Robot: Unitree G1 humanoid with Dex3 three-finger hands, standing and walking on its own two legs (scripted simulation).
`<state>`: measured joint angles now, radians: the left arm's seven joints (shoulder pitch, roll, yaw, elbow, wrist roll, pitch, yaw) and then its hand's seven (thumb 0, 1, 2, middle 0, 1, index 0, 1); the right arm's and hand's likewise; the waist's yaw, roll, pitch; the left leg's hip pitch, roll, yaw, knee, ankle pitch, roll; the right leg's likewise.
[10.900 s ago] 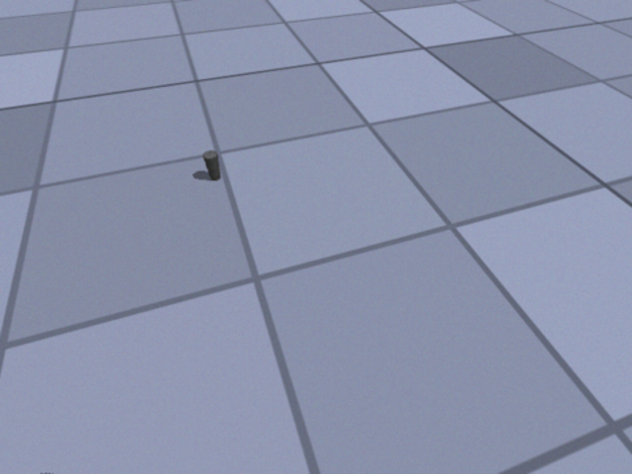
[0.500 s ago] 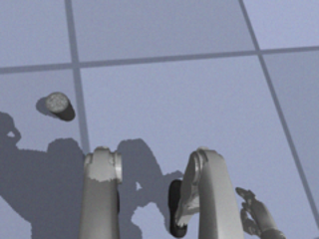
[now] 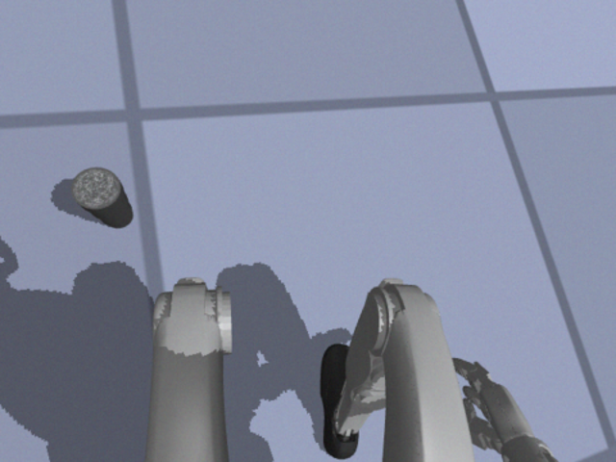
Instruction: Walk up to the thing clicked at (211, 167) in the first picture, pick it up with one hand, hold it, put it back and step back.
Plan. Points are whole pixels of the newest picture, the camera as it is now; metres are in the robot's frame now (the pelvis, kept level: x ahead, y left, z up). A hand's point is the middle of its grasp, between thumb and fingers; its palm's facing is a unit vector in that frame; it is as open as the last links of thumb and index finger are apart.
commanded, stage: approach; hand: left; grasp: from the side
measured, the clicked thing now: (108, 203) +0.47 +0.33 -0.30
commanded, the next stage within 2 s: close in in 0.64 s
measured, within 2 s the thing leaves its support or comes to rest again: neither
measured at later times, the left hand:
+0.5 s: hand out of the picture +0.38 +0.46 -0.13, palm faces +0.45 -0.89 +0.00, open 17.6 cm
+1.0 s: hand (82, 227) +0.42 +0.35 -0.26, palm faces +0.47 -0.88 +0.02, open 17.5 cm
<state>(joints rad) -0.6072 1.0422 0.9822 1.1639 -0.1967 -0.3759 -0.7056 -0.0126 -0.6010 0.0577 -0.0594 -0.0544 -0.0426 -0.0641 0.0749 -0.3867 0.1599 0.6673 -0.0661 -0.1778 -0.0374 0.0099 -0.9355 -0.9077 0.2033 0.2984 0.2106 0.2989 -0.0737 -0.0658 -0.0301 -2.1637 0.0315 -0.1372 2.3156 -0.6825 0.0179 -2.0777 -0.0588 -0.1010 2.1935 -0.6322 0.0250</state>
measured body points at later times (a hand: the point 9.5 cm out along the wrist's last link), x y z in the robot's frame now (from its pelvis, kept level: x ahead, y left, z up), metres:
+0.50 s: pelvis +0.00 +0.00 -0.04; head +0.24 +0.14 +0.31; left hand +0.35 +0.50 -0.12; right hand +0.18 -0.26 -0.11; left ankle +0.09 +0.12 -0.33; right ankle +0.12 -0.13 -0.33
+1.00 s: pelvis -0.02 +0.01 -0.09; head +0.23 +0.18 +0.25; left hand +0.39 +0.39 -0.26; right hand +0.14 -0.25 -0.11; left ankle +0.09 +0.12 -0.33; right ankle +0.12 -0.13 -0.33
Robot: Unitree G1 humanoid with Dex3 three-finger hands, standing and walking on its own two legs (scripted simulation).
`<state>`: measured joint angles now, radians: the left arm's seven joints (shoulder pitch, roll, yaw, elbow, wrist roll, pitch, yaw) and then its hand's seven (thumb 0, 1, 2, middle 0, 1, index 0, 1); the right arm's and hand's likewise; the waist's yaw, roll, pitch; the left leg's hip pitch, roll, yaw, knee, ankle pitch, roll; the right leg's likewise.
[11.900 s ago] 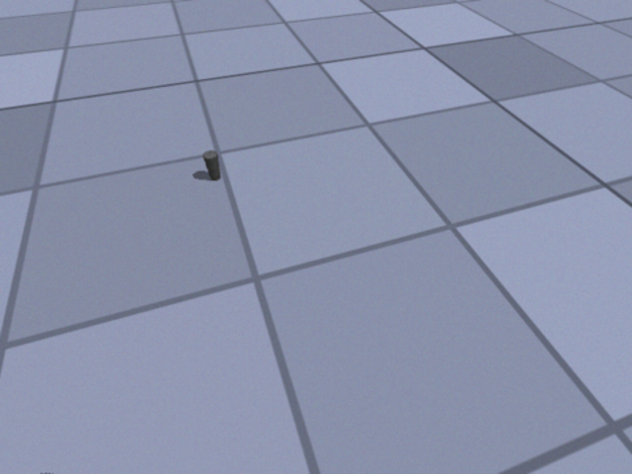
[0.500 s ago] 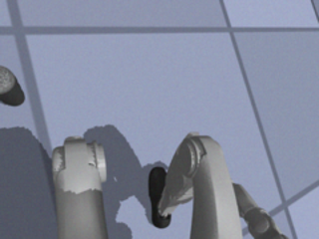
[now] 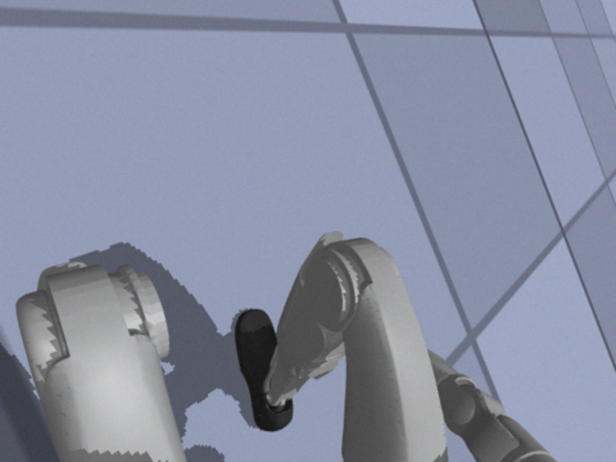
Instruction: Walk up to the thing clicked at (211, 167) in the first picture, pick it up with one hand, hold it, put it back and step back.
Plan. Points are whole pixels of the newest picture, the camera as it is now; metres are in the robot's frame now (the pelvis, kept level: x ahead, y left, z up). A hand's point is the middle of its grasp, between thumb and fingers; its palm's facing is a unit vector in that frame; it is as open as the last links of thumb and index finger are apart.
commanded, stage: close in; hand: left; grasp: from the side
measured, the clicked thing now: out of the picture +0.44 +0.38 -0.21
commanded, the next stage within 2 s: rest palm in 0.42 s
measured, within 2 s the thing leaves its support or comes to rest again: leaves its support in 1.38 s
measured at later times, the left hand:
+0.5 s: hand out of the picture +0.39 +0.37 -0.19, palm faces +0.59 -0.81 -0.01, open 17.2 cm
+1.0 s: hand out of the picture +0.41 +0.37 -0.18, palm faces +0.60 -0.80 -0.02, open 9.4 cm
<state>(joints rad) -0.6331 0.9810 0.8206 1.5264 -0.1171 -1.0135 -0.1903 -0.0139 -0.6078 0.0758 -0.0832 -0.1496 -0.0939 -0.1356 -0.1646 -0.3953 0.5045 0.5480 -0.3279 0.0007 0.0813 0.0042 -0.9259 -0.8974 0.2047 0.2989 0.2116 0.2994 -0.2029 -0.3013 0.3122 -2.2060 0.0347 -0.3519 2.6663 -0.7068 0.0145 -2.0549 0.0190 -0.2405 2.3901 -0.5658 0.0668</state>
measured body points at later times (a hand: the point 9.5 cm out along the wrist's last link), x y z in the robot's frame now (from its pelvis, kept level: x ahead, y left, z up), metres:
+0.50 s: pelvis +0.00 +0.01 +0.00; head +0.21 +0.22 +0.32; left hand +0.35 +0.41 -0.19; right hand +0.18 -0.23 -0.02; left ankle +0.09 +0.12 -0.25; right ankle +0.15 -0.12 -0.25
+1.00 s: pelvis +0.00 +0.01 +0.00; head +0.23 +0.21 +0.33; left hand +0.38 +0.41 -0.18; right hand +0.17 -0.24 -0.02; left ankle +0.09 +0.12 -0.25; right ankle +0.15 -0.12 -0.25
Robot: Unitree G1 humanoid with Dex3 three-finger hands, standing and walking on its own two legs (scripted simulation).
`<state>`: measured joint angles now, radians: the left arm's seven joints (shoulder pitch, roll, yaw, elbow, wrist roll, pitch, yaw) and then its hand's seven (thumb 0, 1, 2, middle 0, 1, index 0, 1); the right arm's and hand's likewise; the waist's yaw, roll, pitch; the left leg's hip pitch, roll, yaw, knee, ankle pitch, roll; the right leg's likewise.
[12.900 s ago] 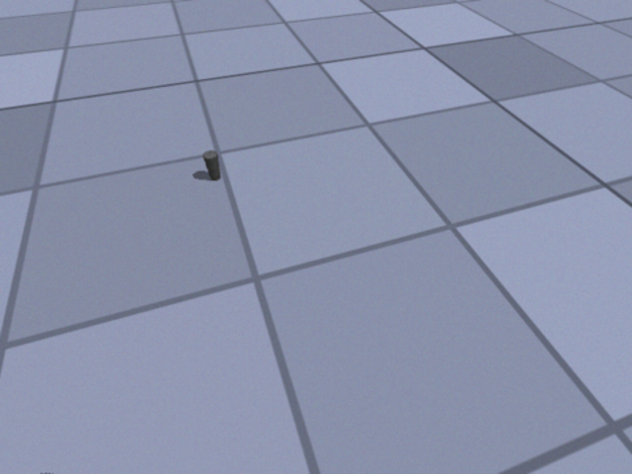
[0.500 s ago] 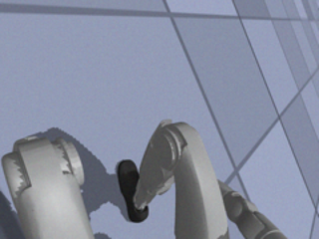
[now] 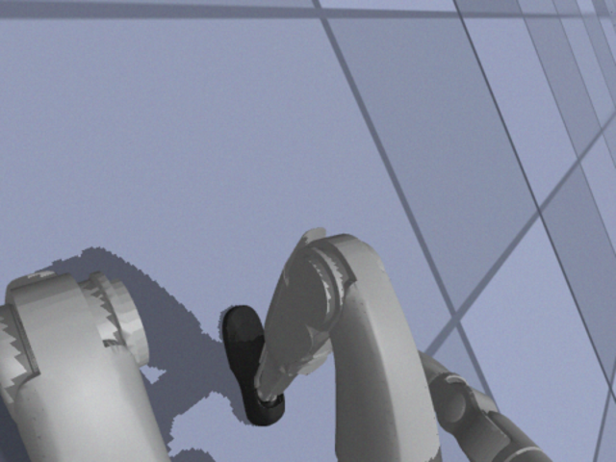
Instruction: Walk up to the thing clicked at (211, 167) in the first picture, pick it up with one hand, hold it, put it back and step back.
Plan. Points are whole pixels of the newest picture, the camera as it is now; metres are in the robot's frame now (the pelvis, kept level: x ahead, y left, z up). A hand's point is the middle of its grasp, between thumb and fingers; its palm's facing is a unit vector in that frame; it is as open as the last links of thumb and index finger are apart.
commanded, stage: close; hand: left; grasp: from the side
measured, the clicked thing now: out of the picture +0.43 +0.39 -0.21
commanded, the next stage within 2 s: settle in 0.10 s
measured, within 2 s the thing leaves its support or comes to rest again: leaves its support in 0.38 s
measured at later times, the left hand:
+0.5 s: hand out of the picture +0.41 +0.39 -0.17, palm faces +0.63 -0.77 -0.01, open 9.8 cm
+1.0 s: hand out of the picture +0.37 +0.42 -0.04, palm faces +0.61 -0.79 -0.03, open 9.8 cm
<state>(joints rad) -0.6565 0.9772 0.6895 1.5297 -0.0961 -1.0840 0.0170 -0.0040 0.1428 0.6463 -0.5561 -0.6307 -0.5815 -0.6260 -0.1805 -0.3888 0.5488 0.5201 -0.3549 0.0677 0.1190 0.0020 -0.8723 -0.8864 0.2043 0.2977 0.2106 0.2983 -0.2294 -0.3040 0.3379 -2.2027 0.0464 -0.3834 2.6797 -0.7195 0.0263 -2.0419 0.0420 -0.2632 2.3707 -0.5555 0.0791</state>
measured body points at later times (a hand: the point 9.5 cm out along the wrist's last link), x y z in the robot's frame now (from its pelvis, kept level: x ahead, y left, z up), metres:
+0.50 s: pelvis +0.00 +0.00 +0.00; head +0.22 +0.20 +0.33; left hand +0.37 +0.43 -0.16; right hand +0.18 -0.25 -0.03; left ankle +0.08 +0.12 -0.25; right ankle +0.16 -0.13 -0.25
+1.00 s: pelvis +0.01 -0.01 +0.03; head +0.19 +0.16 +0.40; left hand +0.34 +0.46 -0.04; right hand +0.21 -0.24 -0.04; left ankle +0.08 +0.12 -0.25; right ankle +0.16 -0.13 -0.25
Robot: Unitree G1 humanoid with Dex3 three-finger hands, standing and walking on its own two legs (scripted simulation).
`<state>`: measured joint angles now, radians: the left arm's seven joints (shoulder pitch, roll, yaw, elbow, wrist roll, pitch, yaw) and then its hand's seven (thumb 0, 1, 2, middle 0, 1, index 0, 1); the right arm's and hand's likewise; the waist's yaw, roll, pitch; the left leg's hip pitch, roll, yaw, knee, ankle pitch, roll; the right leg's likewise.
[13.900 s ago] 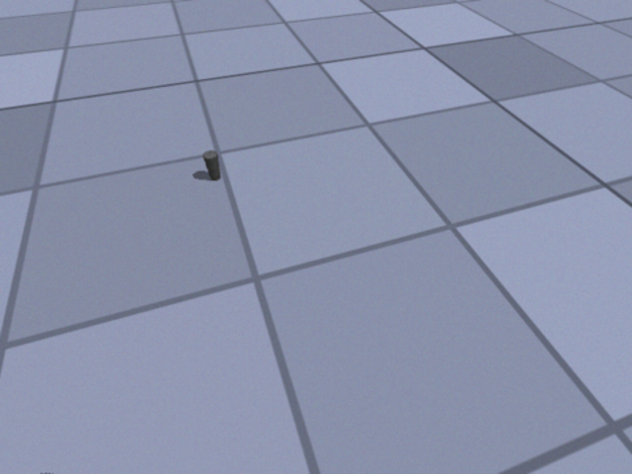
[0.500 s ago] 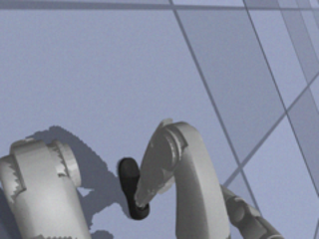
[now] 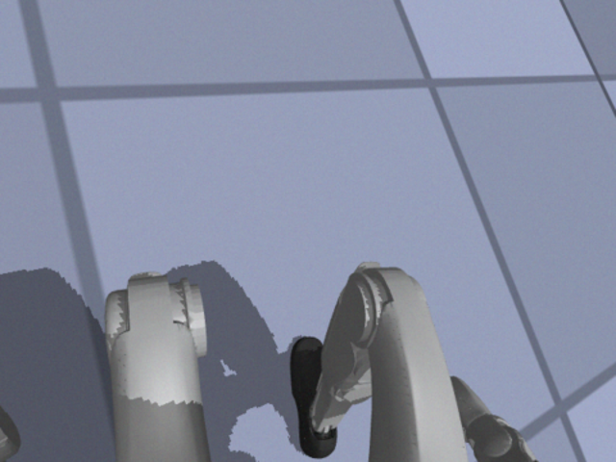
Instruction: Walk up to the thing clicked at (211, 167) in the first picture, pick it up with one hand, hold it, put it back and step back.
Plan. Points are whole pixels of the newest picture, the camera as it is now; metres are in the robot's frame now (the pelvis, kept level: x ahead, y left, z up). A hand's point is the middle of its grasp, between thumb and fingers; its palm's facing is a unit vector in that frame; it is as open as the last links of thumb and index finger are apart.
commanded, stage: settle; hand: left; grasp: from the side
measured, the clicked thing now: out of the picture +0.40 +0.40 -0.10
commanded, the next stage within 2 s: lift in 1.16 s
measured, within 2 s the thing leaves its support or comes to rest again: neither
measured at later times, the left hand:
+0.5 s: hand out of the picture +0.41 +0.38 +0.00, palm faces +0.52 -0.85 -0.04, open 9.8 cm
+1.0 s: hand out of the picture +0.40 +0.37 +0.04, palm faces +0.54 -0.84 -0.05, open 9.7 cm
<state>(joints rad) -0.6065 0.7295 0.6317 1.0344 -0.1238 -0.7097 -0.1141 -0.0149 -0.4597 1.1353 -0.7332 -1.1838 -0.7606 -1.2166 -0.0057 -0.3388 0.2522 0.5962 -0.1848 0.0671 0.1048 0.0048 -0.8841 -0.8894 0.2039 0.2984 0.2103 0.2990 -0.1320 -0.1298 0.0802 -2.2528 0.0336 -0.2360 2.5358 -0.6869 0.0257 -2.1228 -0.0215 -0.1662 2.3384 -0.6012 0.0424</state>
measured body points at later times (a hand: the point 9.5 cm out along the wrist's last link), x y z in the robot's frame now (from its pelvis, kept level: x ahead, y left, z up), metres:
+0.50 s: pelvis +0.02 -0.01 +0.03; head +0.22 +0.09 +0.42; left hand +0.37 +0.43 +0.00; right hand +0.17 -0.27 -0.07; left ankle +0.08 +0.12 -0.28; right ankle +0.14 -0.13 -0.28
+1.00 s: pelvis +0.01 -0.01 +0.06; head +0.21 +0.07 +0.46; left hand +0.37 +0.41 +0.05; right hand +0.18 -0.27 -0.05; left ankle +0.08 +0.12 -0.28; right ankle +0.14 -0.13 -0.28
